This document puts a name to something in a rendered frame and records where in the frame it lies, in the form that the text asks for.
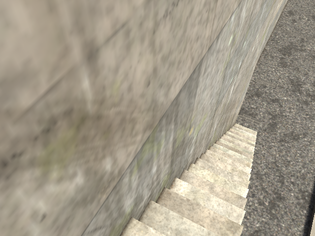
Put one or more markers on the stairs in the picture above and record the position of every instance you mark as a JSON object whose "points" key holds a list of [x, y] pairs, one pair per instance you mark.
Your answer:
{"points": [[208, 199]]}

